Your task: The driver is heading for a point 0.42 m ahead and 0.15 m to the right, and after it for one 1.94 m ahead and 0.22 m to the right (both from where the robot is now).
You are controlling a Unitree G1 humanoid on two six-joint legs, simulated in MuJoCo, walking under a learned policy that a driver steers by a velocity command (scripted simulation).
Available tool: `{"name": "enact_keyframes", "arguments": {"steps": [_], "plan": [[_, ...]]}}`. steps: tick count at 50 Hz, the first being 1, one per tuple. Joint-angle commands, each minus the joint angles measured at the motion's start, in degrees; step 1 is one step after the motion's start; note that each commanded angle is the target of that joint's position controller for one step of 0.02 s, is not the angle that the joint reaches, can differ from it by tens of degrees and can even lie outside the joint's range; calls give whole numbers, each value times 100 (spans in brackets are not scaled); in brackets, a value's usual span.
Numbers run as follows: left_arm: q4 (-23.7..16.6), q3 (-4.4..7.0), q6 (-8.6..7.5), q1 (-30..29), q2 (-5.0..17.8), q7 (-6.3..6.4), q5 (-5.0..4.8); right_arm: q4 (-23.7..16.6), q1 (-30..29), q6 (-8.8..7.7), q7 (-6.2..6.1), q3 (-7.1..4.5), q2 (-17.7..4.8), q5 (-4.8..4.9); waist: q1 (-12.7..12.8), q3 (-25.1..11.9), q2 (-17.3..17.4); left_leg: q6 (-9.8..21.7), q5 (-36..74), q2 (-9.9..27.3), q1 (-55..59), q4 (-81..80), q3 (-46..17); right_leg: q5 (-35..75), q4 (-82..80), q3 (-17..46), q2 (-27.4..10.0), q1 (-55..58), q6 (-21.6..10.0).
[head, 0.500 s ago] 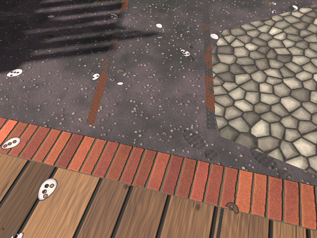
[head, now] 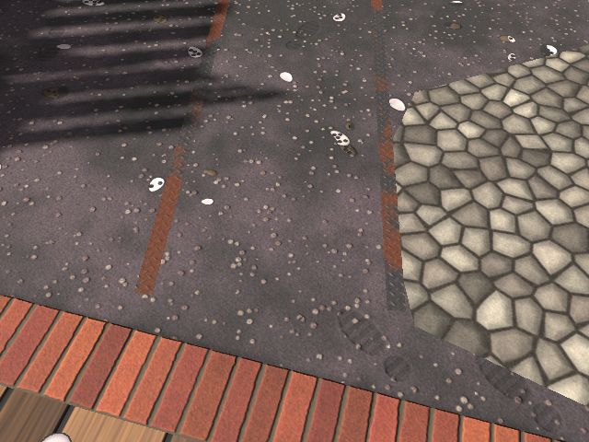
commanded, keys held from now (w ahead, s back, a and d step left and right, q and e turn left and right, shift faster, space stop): w+e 0.42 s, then e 0.24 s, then q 0.34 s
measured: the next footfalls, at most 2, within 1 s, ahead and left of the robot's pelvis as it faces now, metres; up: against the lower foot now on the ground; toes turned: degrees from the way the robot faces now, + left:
right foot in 0.42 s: +0.35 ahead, -0.12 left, +0.00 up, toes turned -18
left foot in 0.92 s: +0.48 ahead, -0.03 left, +0.00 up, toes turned -22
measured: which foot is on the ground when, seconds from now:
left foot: down 0.00-0.42, up 0.44-0.90, down 0.92-1.00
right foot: up 0.00-0.40, down 0.42-0.94, up 0.96-1.00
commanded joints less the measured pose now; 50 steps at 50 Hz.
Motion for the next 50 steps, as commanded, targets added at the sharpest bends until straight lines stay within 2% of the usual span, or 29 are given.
{"name": "enact_keyframes", "arguments": {"steps": [1, 3, 9, 14, 16, 18, 19, 20, 21, 22, 23, 24, 25, 26, 27, 28, 31, 33, 35, 36, 37, 41, 43, 45, 46, 47, 48, 49, 50], "plan": [[-140, 76, 153, 473, 188, -83, 60, -30, 573, -180, -49, -34, -326, 27, 36, -124, 496, 374, 656, 1624, 558, -1623, -1358, 395, 48, 265, -371, -736, 49], [-296, 79, 243, 107, 160, -119, 51, 16, 753, -235, -58, -74, -483, 41, 48, 17, 476, 325, 908, 1590, 629, -1718, -970, 731, -111, 204, -441, -1151, 98], [-849, 11, 263, -1142, 106, -203, 23, 97, 1200, -236, -106, -47, -460, 50, -148, 313, 467, 146, 1760, 1422, 1023, -1713, -119, 1798, -1546, -144, -415, -1765, 190], [-1252, -65, 236, -1865, 79, -240, 63, 240, 1653, -159, -196, -50, -566, 51, -335, 421, 528, 99, 2875, 1623, 1762, -1389, 358, 1783, -2655, -744, -214, -1586, -71], [-1300, -36, 232, -1807, 150, -243, 80, 244, 1627, -95, -232, -65, -660, 49, -233, 308, 608, 72, 4143, 1682, 2044, -918, 567, 1348, -2880, -930, 14, -1230, -268], [-1200, 41, 245, -1312, 293, -218, 76, 197, 1480, -16, -284, -124, -879, 34, 31, -49, 836, 65, 5671, 1755, 2218, -28, 720, 651, -2874, -1084, 382, -526, -519], [-1071, 110, 236, -812, 411, -198, 77, 141, 1377, 39, -284, -155, -980, 16, 251, -336, 859, 88, 5835, 1787, 2149, 767, 734, 383, -2968, -1057, 539, 32, -661], [-862, 208, 195, -119, 583, -156, 97, 65, 1264, 87, -254, -175, -1041, 28, 565, -717, 731, 28, 5234, 1747, 1769, 1907, 755, 422, -3411, -907, 664, 958, -824], [-677, 379, 161, 635, 1028, -74, 172, -97, 1117, 92, -212, -166, -980, 78, 961, -1148, 186, -159, 3491, 1507, 644, 3700, 816, 143, -4001, 157, 7, 2227, -1142], [-874, 510, 202, 195, 1631, -34, 89, -561, 1205, 51, -101, -86, -358, 118, 356, -1523, -1217, -584, -2078, 156, -2002, 5972, 413, 1238, -4402, 3306, -1735, 3915, -1965], [-931, 524, 284, 495, 1708, 0, -57, -813, 626, -27, -69, -132, -791, 153, 723, -1725, -362, -601, -1954, 40, -2736, 6418, -800, 2252, -4860, 3909, -2043, 3975, -2375], [-881, 449, 277, 159, 1443, 77, -79, -915, 336, -97, -81, -97, -725, 208, 496, -1011, -34, -569, -1480, 431, -2972, 6168, -993, 3152, -4794, 2961, -1972, 3417, -2167], [-873, 352, 240, -116, 1089, 81, -112, -832, 472, -122, -124, -102, -744, 227, 189, -446, 398, -581, -1181, 629, -2552, 5545, -953, 4170, -4804, 2288, -1714, 2441, -1834], [-905, 290, 199, -364, 912, 88, -129, -802, 523, -40, -150, -123, -734, 131, -74, -259, 550, -616, -1103, 761, -2140, 5046, -992, 4518, -4823, 1746, -1316, 1850, -1507], [-970, 246, 164, -524, 822, 99, -150, -783, 684, 97, -148, -122, -707, -2, -250, -251, 476, -672, -1067, 762, -1746, 4763, -969, 4801, -4848, 1385, -1050, 1435, -1345], [-989, 218, 117, -524, 824, 80, -147, -807, 748, 241, -139, -128, -660, -57, -336, -316, 372, -718, -1033, 736, -1529, 4481, -958, 5077, -4818, 1207, -889, 1244, -1226], [-1017, 271, 66, -301, 1132, 43, -116, -977, 636, 444, -114, -94, -553, -42, -376, -527, 109, -817, -636, 594, -1514, 3869, -814, 6015, -4637, 934, -562, 1164, -1052], [-1068, 262, 124, -140, 1153, 51, -123, -1190, 206, 500, -122, -81, -614, -16, -252, -608, -49, -828, -328, 533, -1648, 3473, -786, 6073, -4521, 946, -419, 1228, -836], [-1144, 207, 190, -130, 1075, 77, -131, -1278, 81, 521, -84, -51, -628, -6, -199, -672, -157, -743, 99, 452, -1518, 2928, -709, 6073, -4525, 766, -313, 1298, -560], [-1153, 189, 217, -94, 1019, 88, -92, -1278, 62, 544, -75, 12, -532, -33, -141, -746, -298, -677, 360, 389, -1331, 3008, -611, 6432, -4456, 671, -315, 1310, -430], [-1160, 149, 232, -59, 946, 101, -74, -1281, 57, 553, -72, 31, -541, -8, -111, -770, -317, -622, 392, 396, -1292, 2874, -640, 6404, -4465, 632, -347, 1425, -350], [-1124, -9, 314, -124, 739, 186, 32, -1226, 15, 539, -81, 111, -617, 57, 7, -524, -349, -425, -36, 387, -814, 1994, -755, 5960, -4583, 515, -602, 1720, -335], [-1128, -41, 355, -280, 779, 246, 54, -1199, 140, 518, -103, 125, -701, 86, -19, -453, -310, -284, -594, 263, -536, 1537, -806, 6088, -4346, 549, -804, 1884, -396], [-1146, 11, 421, -468, 1015, 325, -33, -1165, 498, 467, -117, 100, -808, 92, -205, -424, -224, -77, -708, 188, -241, 744, -806, 6079, -3773, 600, -860, 2062, -372], [-1207, 37, 450, -579, 1123, 364, -79, -1132, 818, 408, -128, 81, -894, 83, -392, -544, 43, 77, 464, 376, 274, 134, -1109, 5622, -3245, 502, -728, 1870, -220], [-1426, 53, 445, -651, 1177, 380, -66, -1171, 1111, 350, -130, -3, -1312, 33, -405, -784, 673, 451, 2785, 1163, 878, -9, -2317, 3780, -2110, 255, -193, 1256, -28], [-1535, 36, 533, -479, 916, 308, -91, -1254, 769, 412, -88, -88, -1597, 123, -154, -817, 1845, 1583, 5017, 2156, 1208, -104, -3722, -960, -844, -126, 981, -49, 354], [-1419, 17, 612, -333, 948, 294, 88, -1286, 778, 427, -19, -6, -1290, 176, -68, -954, 1277, 1818, 4507, 2264, 987, -351, -4106, -1951, -101, 377, 832, -299, 387], [-1380, 53, 624, -476, 1026, 268, 76, -1332, 627, 441, -3, -26, -1232, 151, -48, -560, 759, 1758, 3764, 2019, 669, -447, -3707, -1628, 332, 446, 688, -538, 474]]}}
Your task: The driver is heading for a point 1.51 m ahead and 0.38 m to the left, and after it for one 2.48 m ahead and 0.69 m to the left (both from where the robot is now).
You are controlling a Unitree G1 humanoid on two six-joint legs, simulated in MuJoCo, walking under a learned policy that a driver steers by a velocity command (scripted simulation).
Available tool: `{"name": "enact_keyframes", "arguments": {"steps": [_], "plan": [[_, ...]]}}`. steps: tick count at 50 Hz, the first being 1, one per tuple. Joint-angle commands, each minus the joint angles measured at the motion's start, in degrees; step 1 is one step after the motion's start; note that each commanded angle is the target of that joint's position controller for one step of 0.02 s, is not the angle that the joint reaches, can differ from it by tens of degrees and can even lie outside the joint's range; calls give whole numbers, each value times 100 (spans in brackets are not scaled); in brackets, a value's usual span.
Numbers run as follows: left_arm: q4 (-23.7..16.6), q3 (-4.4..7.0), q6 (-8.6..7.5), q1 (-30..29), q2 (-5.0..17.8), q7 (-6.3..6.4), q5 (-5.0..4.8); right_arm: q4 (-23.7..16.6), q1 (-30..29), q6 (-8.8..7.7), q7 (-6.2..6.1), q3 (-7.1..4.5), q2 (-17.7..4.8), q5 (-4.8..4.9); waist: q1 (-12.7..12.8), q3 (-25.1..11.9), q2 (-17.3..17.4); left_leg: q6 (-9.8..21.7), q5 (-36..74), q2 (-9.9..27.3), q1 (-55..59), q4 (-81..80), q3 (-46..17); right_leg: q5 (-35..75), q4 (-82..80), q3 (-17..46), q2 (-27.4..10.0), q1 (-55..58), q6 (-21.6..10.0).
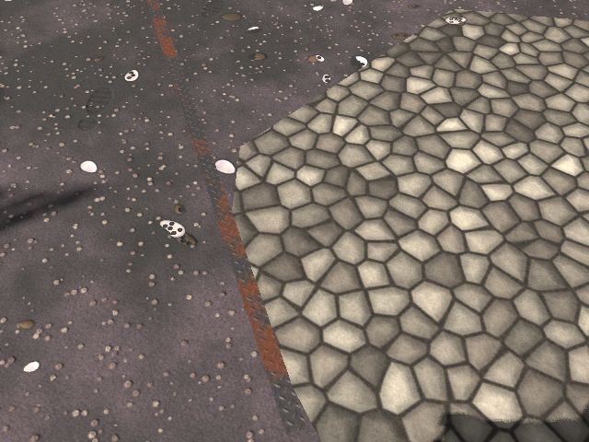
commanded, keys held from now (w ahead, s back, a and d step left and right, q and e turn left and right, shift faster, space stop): q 0.60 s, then no key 0.40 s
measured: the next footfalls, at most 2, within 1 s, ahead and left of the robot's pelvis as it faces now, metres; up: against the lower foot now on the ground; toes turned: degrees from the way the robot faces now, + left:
right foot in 0.40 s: +0.07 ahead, -0.12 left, +0.00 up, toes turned +20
left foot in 0.84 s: -0.05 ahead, +0.06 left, +0.00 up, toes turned +23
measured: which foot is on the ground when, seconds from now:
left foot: down 0.00-0.40, up 0.42-0.82, down 0.84-1.00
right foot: up 0.00-0.38, down 0.40-0.84, up 0.86-1.00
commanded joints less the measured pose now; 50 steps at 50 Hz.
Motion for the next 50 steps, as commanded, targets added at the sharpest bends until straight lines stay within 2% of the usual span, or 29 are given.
{"name": "enact_keyframes", "arguments": {"steps": [1, 2, 5, 7, 10, 14, 17, 19, 20, 21, 22, 23, 24, 25, 26, 28, 32, 36, 38, 40, 41, 42, 43, 44, 45, 46, 47, 48, 50], "plan": [[-301, 230, 40, 303, 826, -24, 42, -447, 5, -2, 20, -275, -985, -23, 245, -394, 335, 1600, 3427, 1811, 742, -1335, -2492, -300, 1892, 406, -400, -1217, 329], [-386, 242, 52, 125, 852, -46, 11, -480, -72, 23, -5, -275, -974, -32, 259, -299, 369, 1383, 2981, 1569, 651, -1449, -2240, -39, 1679, 374, -518, -1290, 383], [-498, 191, 114, 30, 648, -106, -11, -515, 53, 62, -9, -318, -999, -26, 181, -617, 582, 1019, 2327, 1085, 918, -1506, -1945, 301, 983, 233, -528, -1208, 560], [-578, 163, 150, -73, 563, -113, -47, -531, 181, 95, 8, -372, -1087, -20, 79, -670, 648, 959, 1790, 1008, 1011, -1540, -2031, 269, 461, 206, -529, -1209, 629], [-777, 144, 167, -320, 567, -161, -42, -646, 174, 196, 51, -455, -1229, -30, -63, -647, 790, 895, 663, 959, 970, -1696, -2359, 338, -33, 225, -538, -1191, 605], [-943, 133, 63, -326, 649, -181, -71, -839, -38, 282, 148, -541, -1340, -72, -120, -631, 898, 814, 60, 910, 705, -1738, -2715, 460, -677, 258, -494, -791, 462], [-967, 123, -40, 49, 680, -153, -91, -980, -339, 302, 198, -577, -1370, -61, 34, -688, 974, 622, 148, 846, 450, -1646, -2968, 580, -1526, 266, -404, -143, 256], [-832, 129, -95, 643, 658, -77, -50, -1074, -612, 305, 156, -568, -1309, 22, 362, -664, 824, 213, -372, 553, -207, -1364, -2897, 1262, -2849, 259, -452, 898, 57], [-861, 205, -134, 730, 1055, -11, 28, -1140, -535, 284, 119, -504, -1042, 59, 314, -531, -17, -131, -1199, 57, -910, -496, -2384, 664, -3616, 1253, -1366, 1324, -161], [-1043, 306, -127, 514, 1623, -24, 39, -1230, -400, 249, 68, -473, -790, 89, 245, -442, -1250, -398, -1854, -978, -1798, 1083, -963, 367, -4133, 2977, -2821, 1386, -672], [-1066, 331, -130, 339, 1590, -83, 103, -1127, -462, 244, 28, -560, -1252, -153, 202, -197, -793, -496, -1775, -601, -1700, 2202, -863, 979, -4063, 2952, -3053, 447, -1068], [-1194, 202, -176, -15, 1162, -102, 91, -1050, -392, 251, 85, -612, -1326, -125, -90, -104, -515, -496, -1387, -415, -1336, 2703, -879, 1520, -3931, 2401, -2691, 84, -1027], [-1292, 125, -206, -425, 903, -128, 60, -916, -202, 265, 141, -627, -1342, -72, -299, -107, -459, -521, -1008, -353, -1211, 3059, -806, 2004, -3793, 1777, -2304, 4, -868], [-1368, 99, -228, -548, 842, -121, 59, -847, -96, 300, 193, -629, -1325, -52, -342, -243, -624, -562, -781, -323, -1209, 3398, -653, 2366, -3691, 1338, -2041, 179, -760], [-1402, 86, -248, -482, 822, -95, 53, -811, -61, 325, 235, -619, -1317, -43, -265, -320, -753, -630, -738, -291, -1293, 3648, -506, 2917, -3586, 1062, -1946, 356, -781], [-1334, 88, -263, -95, 813, -88, 17, -853, -289, 356, 266, -576, -1271, -27, -24, -430, -669, -743, -760, -196, -1478, 3599, -374, 3508, -3439, 828, -1974, 827, -853], [-1133, 169, -237, 573, 931, -127, 9, -953, -691, 441, 235, -465, -1069, -15, 341, -460, -767, -806, -982, -66, -1509, 2617, -351, 3515, -3265, 825, -2195, 1479, -969], [-1090, 203, -223, 464, 1003, -233, 15, -963, -788, 450, 200, -328, -845, 10, 338, -534, -937, -658, -1327, -21, -566, 1284, -88, 3405, -3105, 647, -2202, 1144, -970], [-1030, 223, -197, 480, 1050, -288, 15, -945, -759, 429, 157, -287, -811, 43, 334, -627, -1076, -556, -1387, -65, -127, 689, 111, 3683, -2938, 647, -2190, 1053, -979], [-968, 234, -144, 424, 1061, -313, -41, -818, -506, 375, 110, -228, -699, 32, 130, -645, -975, -417, -669, -84, 429, -536, 263, 4013, -2614, 536, -2092, 940, -851], [-918, 234, -129, 450, 1046, -314, -81, -741, -355, 317, 75, -191, -674, -21, 13, -640, -824, -342, 204, -20, 969, -1526, 178, 3901, -2429, 415, -2000, 673, -605], [-930, 198, -154, 570, 890, -315, -88, -747, -331, 245, 37, -200, -913, -128, 76, -804, -414, -209, 533, 551, 1715, -1813, -617, 3140, -2148, 288, -1841, 71, -220], [-1143, 72, -172, 633, 432, -356, -56, -873, -404, 190, 16, -264, -1429, -172, 226, -878, 894, 194, 1590, 1920, 2242, -1851, -2274, 1065, -1333, -279, -1166, -965, 181], [-1163, 43, -70, 319, 475, -296, -45, -774, -525, 140, 3, -288, -1387, -96, 35, -540, 1210, 804, 2555, 2207, 1176, -1548, -2196, -274, -1109, -34, -959, -728, 261], [-1130, 89, -9, 308, 670, -297, -80, -789, -680, 90, 12, -206, -1097, -75, 94, -440, 949, 906, 2531, 2029, 1205, -1623, -1996, -233, -788, 102, -975, -738, 294], [-1066, 103, 6, 289, 667, -309, -112, -756, -827, 59, -2, -127, -893, -64, 143, -358, 876, 791, 2304, 1800, 1118, -1700, -1722, -4, -743, 170, -974, -730, 314], [-976, 125, 0, 395, 693, -322, -116, -738, -994, 63, -30, -94, -820, -85, 247, -305, 901, 603, 2272, 1498, 1065, -1695, -1417, 270, -823, 149, -973, -621, 351], [-937, 133, -1, 480, 708, -340, -58, -700, -1016, 43, -64, -91, -830, -57, 262, -354, 1007, 530, 2757, 1336, 1106, -1565, -1208, 481, -870, 88, -939, -491, 386], [-836, 82, -14, 612, 584, -350, -39, -617, -944, 27, -59, -69, -771, -35, 239, -587, 873, 500, 3310, 1202, 1175, -1347, -958, 574, -1067, -6, -857, -166, 431]]}}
